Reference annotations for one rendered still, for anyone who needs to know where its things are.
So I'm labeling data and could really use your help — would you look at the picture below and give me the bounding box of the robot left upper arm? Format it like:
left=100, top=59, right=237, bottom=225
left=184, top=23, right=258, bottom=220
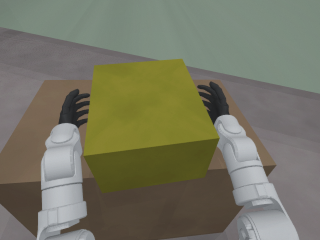
left=44, top=229, right=95, bottom=240

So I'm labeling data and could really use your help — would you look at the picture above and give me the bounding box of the right robot forearm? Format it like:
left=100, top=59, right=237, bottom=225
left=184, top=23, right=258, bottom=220
left=214, top=114, right=300, bottom=240

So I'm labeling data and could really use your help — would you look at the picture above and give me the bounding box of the left robot forearm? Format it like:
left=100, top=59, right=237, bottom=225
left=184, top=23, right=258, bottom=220
left=36, top=123, right=87, bottom=240

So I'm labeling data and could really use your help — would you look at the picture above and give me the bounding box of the carton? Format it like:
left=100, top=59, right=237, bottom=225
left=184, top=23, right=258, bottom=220
left=83, top=58, right=220, bottom=193

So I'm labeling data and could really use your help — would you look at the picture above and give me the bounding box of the pedestal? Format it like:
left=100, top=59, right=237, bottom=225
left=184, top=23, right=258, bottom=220
left=0, top=79, right=276, bottom=240

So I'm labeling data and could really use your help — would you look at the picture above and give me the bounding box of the robot right upper arm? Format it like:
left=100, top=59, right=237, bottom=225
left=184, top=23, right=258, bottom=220
left=237, top=209, right=298, bottom=240

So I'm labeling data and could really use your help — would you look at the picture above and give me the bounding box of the left robot hand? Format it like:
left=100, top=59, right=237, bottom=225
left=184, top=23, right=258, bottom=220
left=58, top=89, right=90, bottom=128

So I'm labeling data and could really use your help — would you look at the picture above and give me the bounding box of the right robot hand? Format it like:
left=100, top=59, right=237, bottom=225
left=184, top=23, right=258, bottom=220
left=197, top=81, right=230, bottom=125

